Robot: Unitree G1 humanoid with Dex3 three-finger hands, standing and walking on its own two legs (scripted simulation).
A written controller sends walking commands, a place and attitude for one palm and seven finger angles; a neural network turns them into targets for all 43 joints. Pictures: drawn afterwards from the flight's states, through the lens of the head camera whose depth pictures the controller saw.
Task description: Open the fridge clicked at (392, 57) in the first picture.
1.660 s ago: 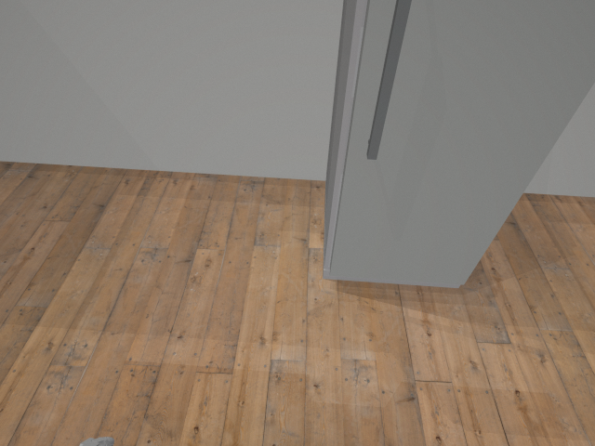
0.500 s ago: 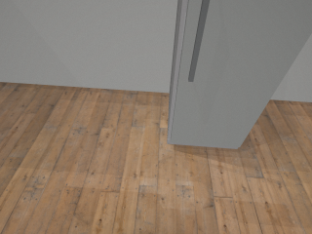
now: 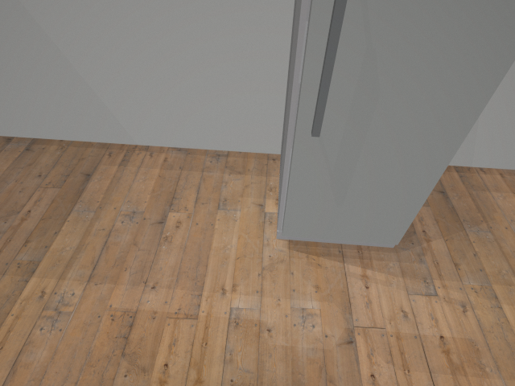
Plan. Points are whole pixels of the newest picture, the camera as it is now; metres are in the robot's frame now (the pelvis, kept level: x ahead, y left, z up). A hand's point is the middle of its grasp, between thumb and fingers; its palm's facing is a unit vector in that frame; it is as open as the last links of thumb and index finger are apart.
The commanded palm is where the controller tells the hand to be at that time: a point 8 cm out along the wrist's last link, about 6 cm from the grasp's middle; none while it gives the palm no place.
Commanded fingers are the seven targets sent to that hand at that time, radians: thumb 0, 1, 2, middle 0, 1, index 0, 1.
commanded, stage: take the last steps up to it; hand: left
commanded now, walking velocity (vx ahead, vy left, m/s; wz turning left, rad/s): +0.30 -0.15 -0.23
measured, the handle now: (330, 45) +0.81 -0.12 +0.17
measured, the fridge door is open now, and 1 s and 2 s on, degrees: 0 0 0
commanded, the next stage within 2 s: come to a stop and stand still in 0.86 s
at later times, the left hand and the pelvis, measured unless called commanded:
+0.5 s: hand out of the picture +0.02 +0.10 -0.18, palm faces +0.01 -0.99 -0.13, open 7.4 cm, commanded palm none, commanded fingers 0.00 0.90 0.90 -0.20 -0.30 -0.20 -0.30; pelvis +0.12 -0.05 -0.01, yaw -4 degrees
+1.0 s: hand (236, 253) +0.44 +0.08 -0.17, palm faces -0.18 -0.97 -0.17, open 7.4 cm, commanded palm none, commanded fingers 0.00 0.90 0.90 -0.20 -0.30 -0.20 -0.30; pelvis +0.31 -0.09 -0.01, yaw -9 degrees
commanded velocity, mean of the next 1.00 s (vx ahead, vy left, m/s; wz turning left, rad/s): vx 0.22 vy -0.13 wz -0.10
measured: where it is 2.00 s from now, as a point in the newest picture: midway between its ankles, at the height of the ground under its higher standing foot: (284, 375)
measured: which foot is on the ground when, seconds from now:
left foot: down 0.00-0.22, up 0.24-0.60, down 0.62-1.00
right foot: down 0.00-0.62, up 0.64-1.00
